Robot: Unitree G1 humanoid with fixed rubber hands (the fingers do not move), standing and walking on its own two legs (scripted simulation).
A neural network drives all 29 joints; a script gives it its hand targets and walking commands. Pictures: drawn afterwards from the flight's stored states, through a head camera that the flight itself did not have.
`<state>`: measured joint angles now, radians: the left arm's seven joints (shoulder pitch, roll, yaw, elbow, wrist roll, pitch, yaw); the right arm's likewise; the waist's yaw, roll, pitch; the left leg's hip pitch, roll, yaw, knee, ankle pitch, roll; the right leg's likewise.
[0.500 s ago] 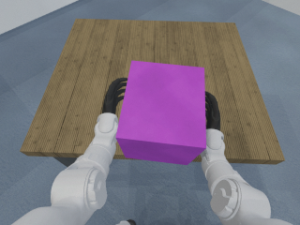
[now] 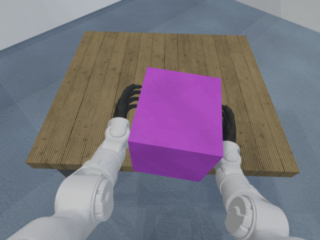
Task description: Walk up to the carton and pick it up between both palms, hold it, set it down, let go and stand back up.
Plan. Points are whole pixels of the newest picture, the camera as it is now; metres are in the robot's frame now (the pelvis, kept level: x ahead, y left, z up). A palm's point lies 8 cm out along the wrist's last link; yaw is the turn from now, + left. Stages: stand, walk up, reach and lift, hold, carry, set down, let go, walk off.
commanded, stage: reach and lift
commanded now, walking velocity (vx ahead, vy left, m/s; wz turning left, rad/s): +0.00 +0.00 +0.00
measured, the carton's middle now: (174, 127) +0.40 -0.02 +0.02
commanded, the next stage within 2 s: hold in 1.96 s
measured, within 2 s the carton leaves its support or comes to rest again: neither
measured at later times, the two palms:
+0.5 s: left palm (120, 105) +0.40 +0.11 +0.11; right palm (238, 125) +0.37 -0.17 +0.08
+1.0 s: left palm (114, 102) +0.37 +0.11 +0.15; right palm (247, 117) +0.36 -0.17 +0.13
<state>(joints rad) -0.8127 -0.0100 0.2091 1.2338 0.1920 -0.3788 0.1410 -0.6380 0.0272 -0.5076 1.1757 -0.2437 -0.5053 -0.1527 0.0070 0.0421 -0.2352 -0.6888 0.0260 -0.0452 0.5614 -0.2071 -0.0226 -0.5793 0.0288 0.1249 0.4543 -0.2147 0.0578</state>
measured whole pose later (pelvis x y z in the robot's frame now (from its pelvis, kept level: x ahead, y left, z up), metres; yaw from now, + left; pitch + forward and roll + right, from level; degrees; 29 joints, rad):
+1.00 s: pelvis -0.03 -0.02 +0.01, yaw +1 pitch +10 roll -1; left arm -0.77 0.04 0.09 0.83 -0.02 0.26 0.17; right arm -0.64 -0.07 -0.11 0.70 0.14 0.28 -0.22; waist 0.01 0.04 -0.27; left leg -0.51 0.03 -0.05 0.46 -0.13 -0.02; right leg -0.45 0.03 0.12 0.45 -0.19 0.04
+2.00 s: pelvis -0.03 -0.02 +0.01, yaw +1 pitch +7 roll -1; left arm -0.73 0.04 0.16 0.60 -0.02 0.47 0.15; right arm -0.66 -0.06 -0.09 0.56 0.19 0.45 -0.27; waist 0.01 0.04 -0.24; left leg -0.45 0.03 -0.05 0.44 -0.12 -0.03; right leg -0.39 0.03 0.12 0.45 -0.19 0.04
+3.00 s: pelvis -0.03 -0.02 +0.01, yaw +1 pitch +6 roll -1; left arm -0.73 0.04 0.17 0.51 -0.02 0.58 0.15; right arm -0.65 -0.06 -0.09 0.46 0.22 0.55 -0.30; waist 0.01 0.04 -0.24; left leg -0.41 0.03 -0.05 0.43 -0.13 -0.03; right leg -0.36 0.03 0.12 0.44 -0.19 0.04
